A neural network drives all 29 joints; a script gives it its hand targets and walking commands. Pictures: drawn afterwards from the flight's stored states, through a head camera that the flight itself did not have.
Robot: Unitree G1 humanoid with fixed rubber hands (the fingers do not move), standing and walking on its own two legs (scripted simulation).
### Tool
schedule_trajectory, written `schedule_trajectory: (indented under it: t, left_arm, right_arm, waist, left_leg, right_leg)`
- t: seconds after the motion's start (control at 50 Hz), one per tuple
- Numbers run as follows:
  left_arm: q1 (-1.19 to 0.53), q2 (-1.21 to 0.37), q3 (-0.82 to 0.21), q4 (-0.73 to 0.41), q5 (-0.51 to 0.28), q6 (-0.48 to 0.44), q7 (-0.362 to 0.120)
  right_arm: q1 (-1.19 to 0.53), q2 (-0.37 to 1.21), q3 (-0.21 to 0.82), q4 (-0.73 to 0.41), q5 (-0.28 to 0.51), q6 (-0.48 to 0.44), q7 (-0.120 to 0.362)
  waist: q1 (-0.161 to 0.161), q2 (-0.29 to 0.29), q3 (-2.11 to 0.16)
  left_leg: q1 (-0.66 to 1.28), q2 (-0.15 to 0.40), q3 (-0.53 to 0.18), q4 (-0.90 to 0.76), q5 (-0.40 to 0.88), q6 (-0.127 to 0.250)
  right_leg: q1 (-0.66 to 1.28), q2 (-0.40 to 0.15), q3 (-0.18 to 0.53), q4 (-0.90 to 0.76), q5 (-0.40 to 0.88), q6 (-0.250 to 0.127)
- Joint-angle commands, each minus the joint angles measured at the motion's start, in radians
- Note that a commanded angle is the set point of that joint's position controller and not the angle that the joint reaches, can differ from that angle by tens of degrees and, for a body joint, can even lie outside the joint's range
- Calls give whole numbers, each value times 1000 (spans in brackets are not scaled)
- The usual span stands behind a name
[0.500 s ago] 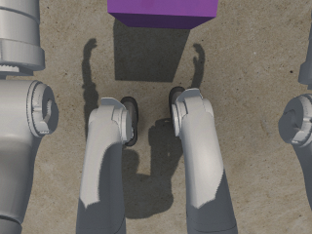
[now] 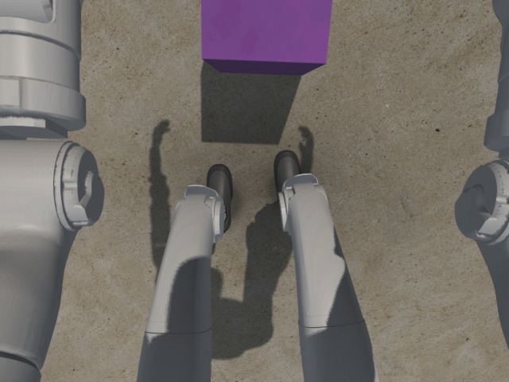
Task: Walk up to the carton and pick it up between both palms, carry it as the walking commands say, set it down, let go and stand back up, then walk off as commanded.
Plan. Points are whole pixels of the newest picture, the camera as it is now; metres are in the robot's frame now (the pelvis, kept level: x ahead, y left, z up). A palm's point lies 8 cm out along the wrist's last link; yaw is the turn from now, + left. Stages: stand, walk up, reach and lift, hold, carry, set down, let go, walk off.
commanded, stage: set down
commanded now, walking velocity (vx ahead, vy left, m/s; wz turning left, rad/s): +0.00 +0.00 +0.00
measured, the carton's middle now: (264, 22) +0.56 -0.06 -0.50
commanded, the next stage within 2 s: let go in 0.04 s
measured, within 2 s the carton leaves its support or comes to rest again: neither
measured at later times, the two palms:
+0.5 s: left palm (22, 51) +0.46 +0.17 -0.06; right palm out of the picture +0.42 -0.28 -0.06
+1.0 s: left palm out of the picture +0.31 +0.25 +0.05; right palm out of the picture +0.30 -0.22 +0.04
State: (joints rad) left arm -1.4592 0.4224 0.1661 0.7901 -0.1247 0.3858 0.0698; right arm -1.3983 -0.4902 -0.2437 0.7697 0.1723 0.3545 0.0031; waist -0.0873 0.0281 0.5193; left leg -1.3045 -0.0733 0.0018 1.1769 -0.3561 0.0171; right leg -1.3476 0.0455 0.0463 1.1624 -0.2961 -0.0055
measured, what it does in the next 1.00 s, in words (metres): rises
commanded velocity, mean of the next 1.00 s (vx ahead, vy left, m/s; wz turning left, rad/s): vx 0.00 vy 0.00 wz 0.00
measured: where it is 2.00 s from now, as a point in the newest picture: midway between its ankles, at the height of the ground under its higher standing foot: (255, 203)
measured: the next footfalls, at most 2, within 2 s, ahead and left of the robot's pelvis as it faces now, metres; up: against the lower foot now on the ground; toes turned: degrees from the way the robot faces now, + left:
none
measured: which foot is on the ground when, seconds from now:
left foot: down 0.00-1.00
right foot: down 0.00-1.00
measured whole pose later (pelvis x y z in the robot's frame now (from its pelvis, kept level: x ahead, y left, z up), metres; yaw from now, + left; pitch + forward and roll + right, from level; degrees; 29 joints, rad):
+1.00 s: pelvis +0.13 +0.02 +0.12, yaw -2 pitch +6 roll -1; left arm 0.15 0.22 0.06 0.47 0.00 0.05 -0.03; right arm 0.16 -0.20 -0.07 0.47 0.01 0.04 0.06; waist 0.00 0.02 0.03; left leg -0.31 -0.05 -0.03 0.51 -0.31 0.05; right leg -0.34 0.04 0.06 0.48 -0.24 0.00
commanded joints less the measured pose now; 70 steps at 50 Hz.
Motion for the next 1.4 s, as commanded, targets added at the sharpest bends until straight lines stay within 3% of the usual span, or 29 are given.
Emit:
schedule_trajectory:
  t: [0.0, 0.06, 0.08, 0.1, 0.12, 0.18, 0.2, 0.24, 0.3, 0.32, 0.34, 0.36, 0.42, 0.44, 0.52, 0.54, 0.6, 0.66, 0.7, 0.76, 0.8, 0.84, 0.94, 0.96, 1.04, 1.06, 1.14, 1.24, 1.38]
  left_arm:
    - [-268, 102, 35, -52, 36, -58, -4]
    - [-189, 79, 50, -35, 68, -78, 7]
    - [-184, 57, 45, -64, 71, -82, 9]
    - [-168, 60, 54, -92, 75, -86, 16]
    - [-144, 64, 51, -146, 84, -87, 29]
    - [30, 24, 44, -269, 103, -77, 63]
    - [104, 13, 44, -304, 107, -67, 79]
    - [190, -15, 36, -383, 101, -55, 80]
    - [286, -13, 27, -501, 91, -58, 76]
    - [374, -30, 20, -498, 102, -61, 71]
    - [453, -47, 12, -552, 93, -70, 63]
    - [453, -44, 26, -589, 94, -83, 62]
    - [669, -65, 18, -554, 121, -115, 42]
    - [673, -54, 19, -559, 109, -133, 33]
    - [807, -134, 17, -406, 136, -203, -1]
    - [946, -162, 19, -389, 164, -227, -10]
    - [1042, -161, 10, -307, 188, -273, -33]
    - [1080, -165, 2, -289, 178, -295, -49]
    - [1198, -172, -17, -289, 175, -313, -60]
    - [1315, -151, -19, -306, 185, -326, -75]
    - [1362, -134, -31, -358, 169, -348, -78]
    - [1361, -124, -52, -384, 147, -353, -84]
    - [1589, -135, -96, -454, 113, -371, -98]
    - [1601, -134, -103, -450, 114, -370, -100]
    - [1682, -115, -124, -466, 88, -356, -107]
    - [1682, -114, -121, -487, 80, -358, -110]
    - [1667, -100, -122, -488, 91, -334, -119]
    - [1664, -94, -120, -481, 103, -304, -125]
    - [1673, -117, -112, -475, 119, -293, -122]
  right_arm:
    - [-218, -124, -32, -50, -31, -59, 16]
    - [-169, -125, -44, -52, -56, -85, 19]
    - [-152, -137, -52, -77, -59, -93, 21]
    - [-138, -118, -25, -91, -59, -94, 27]
    - [-76, -145, -56, -109, -82, -99, 24]
    - [70, -168, -40, -233, -107, -92, 35]
    - [130, -186, -37, -277, -118, -86, 39]
    - [209, -148, -4, -345, -111, -68, 46]
    - [322, -134, 13, -428, -95, -58, 46]
    - [401, -107, 24, -409, -97, -60, 50]
    - [489, -104, 29, -457, -91, -70, 53]
    - [468, -100, 33, -501, -81, -80, 56]
    - [688, 1, 74, -478, -68, -107, 61]
    - [687, -11, 64, -537, -76, -122, 60]
    - [816, 60, 44, -420, -110, -183, 65]
    - [954, 98, 55, -389, -133, -205, 69]
    - [1050, 129, 76, -299, -147, -247, 79]
    - [1070, 128, 91, -278, -147, -273, 79]
    - [1189, 147, 120, -273, -153, -291, 75]
    - [1293, 163, 123, -305, -170, -305, 63]
    - [1341, 172, 146, -356, -159, -318, 58]
    - [1335, 162, 128, -380, -162, -328, 53]
    - [1562, 162, 135, -430, -168, -345, 54]
    - [1560, 151, 124, -424, -168, -344, 58]
    - [1621, 150, 140, -414, -168, -326, 69]
    - [1604, 163, 155, -435, -168, -324, 70]
    - [1588, 145, 154, -427, -181, -297, 70]
    - [1588, 148, 173, -423, -179, -264, 67]
    - [1604, 153, 185, -432, -162, -213, 45]
  waist:
    - [-23, -24, -1860]
    - [-5, -19, -1888]
    - [-14, -5, -1909]
    - [4, -30, -1944]
    - [-25, -24, -2004]
    - [7, -23, -2151]
    - [-2, -44, -2174]
    - [7, -86, -2108]
    - [-3, -91, -2018]
    - [17, -66, -1959]
    - [2, -63, -1959]
    - [30, -62, -1911]
    - [61, -55, -1755]
    - [44, -81, -1729]
    - [41, -73, -1286]
    - [48, -70, -1243]
    - [59, -43, -1007]
    - [68, -57, -896]
    - [72, -76, -878]
    - [75, -25, -807]
    - [79, -40, -839]
    - [80, 9, -814]
    - [76, 16, -757]
    - [85, 55, -720]
    - [90, 58, -623]
    - [101, 15, -609]
    - [85, -9, -534]
    - [91, -27, -501]
    - [76, -7, -498]
  left_leg:
    - [520, -6, 19, -125, 214, -23]
    - [529, -5, 20, -161, 243, -28]
    - [563, -2, 17, -166, 255, -32]
    - [558, -8, 26, -168, 272, -30]
    - [622, -4, 21, -178, 296, -37]
    - [688, -13, 27, -176, 381, -39]
    - [714, -10, 28, -184, 390, -37]
    - [687, -21, 30, -204, 359, -26]
    - [666, -23, 31, -244, 298, -25]
    - [685, -20, 21, -263, 312, -26]
    - [731, -18, 23, -263, 319, -28]
    - [712, -20, 21, -274, 330, -27]
    - [693, -20, 19, -332, 287, -21]
    - [672, -14, 22, -349, 280, -25]
    - [578, 5, 12, -445, 178, -34]
    - [642, 8, -3, -471, 234, -39]
    - [675, 22, 4, -520, 113, -29]
    - [724, 38, 8, -559, 93, -29]
    - [801, 38, 11, -595, 114, -24]
    - [879, 48, -8, -646, 172, -21]
    - [952, 54, -20, -672, 280, -17]
    - [983, 58, -19, -684, 328, -34]
    - [1154, 81, -51, -738, 537, -58]
    - [1154, 84, -55, -752, 560, -65]
    - [1164, 90, -52, -805, 487, -69]
    - [1152, 87, -58, -809, 487, -56]
    - [1142, 92, -48, -830, 361, -48]
    - [1133, 78, -36, -818, 323, -41]
    - [1210, 61, -27, -782, 444, -35]
  right_leg:
    - [649, -3, -66, -117, 304, 30]
    - [736, -9, -61, -131, 357, 33]
    - [751, -11, -54, -144, 368, 29]
    - [801, -6, -53, -147, 394, 27]
    - [819, 4, -75, -146, 410, 27]
    - [989, 2, -44, -134, 546, 18]
    - [1024, 6, -44, -140, 556, 15]
    - [1085, 5, -32, -155, 578, 19]
    - [1178, -3, -13, -193, 589, 23]
    - [1178, -7, -7, -203, 596, 23]
    - [1205, -10, 5, -225, 614, 21]
    - [1205, -11, 9, -228, 632, 23]
    - [1282, -22, 22, -280, 617, 31]
    - [1305, -22, 29, -299, 634, 30]
    - [1184, -41, 46, -371, 509, 28]
    - [1169, -43, 44, -389, 532, 31]
    - [1020, -42, 21, -476, 295, 34]
    - [1004, -34, 5, -544, 199, 26]
    - [1048, -28, 3, -577, 209, 21]
    - [1096, -35, 1, -615, 266, 17]
    - [1149, -24, -6, -621, 342, 20]
    - [1150, -21, -3, -642, 333, 13]
    - [1188, 5, -17, -699, 373, 14]
    - [1176, 6, -21, -711, 346, 14]
    - [1209, 15, -26, -752, 269, 6]
    - [1235, 16, -25, -746, 270, 6]
    - [1270, 17, -35, -746, 205, 8]
    - [1328, 13, -35, -749, 231, 7]
    - [1360, 19, -23, -752, 352, 18]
